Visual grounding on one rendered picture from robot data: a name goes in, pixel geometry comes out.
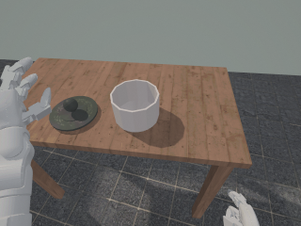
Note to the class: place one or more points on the knob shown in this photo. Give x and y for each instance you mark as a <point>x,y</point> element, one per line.
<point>70,104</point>

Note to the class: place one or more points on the left robot forearm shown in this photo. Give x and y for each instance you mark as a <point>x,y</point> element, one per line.
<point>16,176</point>

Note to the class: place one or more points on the pot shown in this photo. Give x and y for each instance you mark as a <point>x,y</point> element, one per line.
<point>136,105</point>

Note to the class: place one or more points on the left robot hand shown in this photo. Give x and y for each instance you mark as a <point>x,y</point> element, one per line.
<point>13,93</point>

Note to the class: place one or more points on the right robot hand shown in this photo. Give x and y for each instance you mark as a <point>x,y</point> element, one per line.
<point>243,216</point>

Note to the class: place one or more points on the lid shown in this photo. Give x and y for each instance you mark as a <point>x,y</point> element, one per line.
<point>67,121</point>

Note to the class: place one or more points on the table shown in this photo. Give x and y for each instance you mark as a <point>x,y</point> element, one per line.
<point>198,120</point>

